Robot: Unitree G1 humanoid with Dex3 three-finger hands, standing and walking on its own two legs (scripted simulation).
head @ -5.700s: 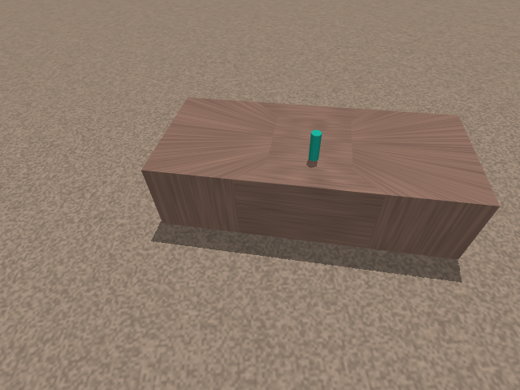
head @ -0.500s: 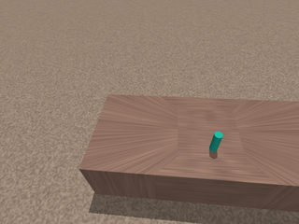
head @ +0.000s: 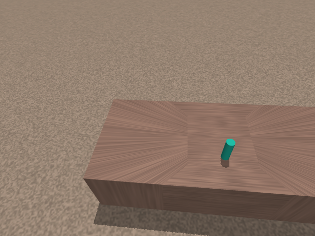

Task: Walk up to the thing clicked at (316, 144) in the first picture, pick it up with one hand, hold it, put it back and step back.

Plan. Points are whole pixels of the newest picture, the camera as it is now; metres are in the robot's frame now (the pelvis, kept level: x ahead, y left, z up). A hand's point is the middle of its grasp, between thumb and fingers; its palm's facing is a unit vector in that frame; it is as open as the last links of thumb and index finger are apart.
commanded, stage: stand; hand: right
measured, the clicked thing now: (227, 149) +0.62 -0.30 -0.36
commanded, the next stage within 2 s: walk up in 0.90 s
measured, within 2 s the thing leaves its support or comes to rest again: neither
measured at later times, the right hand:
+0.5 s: hand out of the picture +0.07 -0.25 -0.16, palm faces -0.02 +0.94 -0.34, open 7.4 cm
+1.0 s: hand out of the picture +0.07 -0.25 -0.16, palm faces -0.02 +0.94 -0.34, open 7.4 cm
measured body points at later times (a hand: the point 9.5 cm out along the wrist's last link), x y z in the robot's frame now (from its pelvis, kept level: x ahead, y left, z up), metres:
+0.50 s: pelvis +0.00 +0.00 +0.00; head +0.01 +0.00 +0.45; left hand +0.08 +0.31 -0.13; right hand +0.07 -0.30 -0.13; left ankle -0.04 +0.14 -0.75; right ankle +0.02 -0.12 -0.75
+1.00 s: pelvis +0.01 +0.01 -0.01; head +0.01 +0.00 +0.44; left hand +0.08 +0.32 -0.13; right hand +0.07 -0.30 -0.14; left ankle -0.04 +0.13 -0.74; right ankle +0.02 -0.12 -0.75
